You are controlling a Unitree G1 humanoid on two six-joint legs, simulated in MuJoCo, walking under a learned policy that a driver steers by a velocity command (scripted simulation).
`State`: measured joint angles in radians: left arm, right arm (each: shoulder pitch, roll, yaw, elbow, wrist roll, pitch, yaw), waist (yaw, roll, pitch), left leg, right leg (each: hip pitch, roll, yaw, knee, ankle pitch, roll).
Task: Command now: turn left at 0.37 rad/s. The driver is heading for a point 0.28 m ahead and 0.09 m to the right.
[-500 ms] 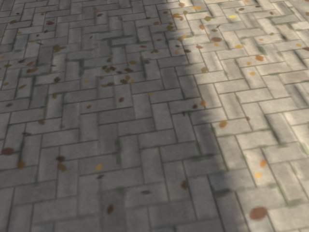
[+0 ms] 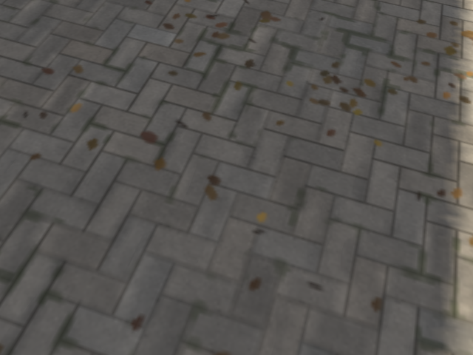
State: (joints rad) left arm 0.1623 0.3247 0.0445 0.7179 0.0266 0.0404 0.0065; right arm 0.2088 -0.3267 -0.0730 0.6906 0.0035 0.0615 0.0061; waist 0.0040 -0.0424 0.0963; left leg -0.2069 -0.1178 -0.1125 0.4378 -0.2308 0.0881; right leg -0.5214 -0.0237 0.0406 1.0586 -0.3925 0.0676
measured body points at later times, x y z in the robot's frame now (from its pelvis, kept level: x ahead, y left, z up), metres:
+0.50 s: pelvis +0.13 -0.08 +0.00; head +0.16 -0.10 +0.45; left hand +0.30 +0.17 -0.10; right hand +0.13 -0.35 -0.15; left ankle +0.06 +0.06 -0.67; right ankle +0.13 -0.15 -0.74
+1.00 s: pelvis +0.22 -0.09 +0.00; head +0.23 -0.09 +0.45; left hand +0.29 +0.15 -0.15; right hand +0.25 -0.34 -0.14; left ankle +0.26 +0.01 -0.74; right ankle +0.14 -0.15 -0.74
